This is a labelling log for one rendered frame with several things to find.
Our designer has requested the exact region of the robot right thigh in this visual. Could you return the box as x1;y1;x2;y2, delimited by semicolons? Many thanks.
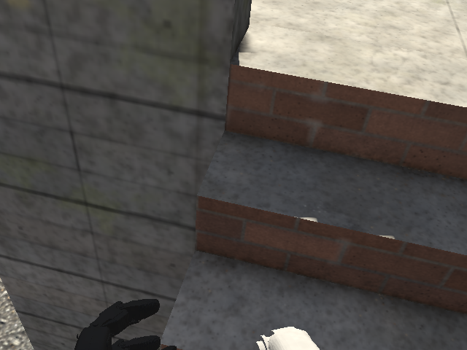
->
255;327;320;350

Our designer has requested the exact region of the left robot hand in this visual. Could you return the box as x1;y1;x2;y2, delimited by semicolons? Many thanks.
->
74;299;177;350

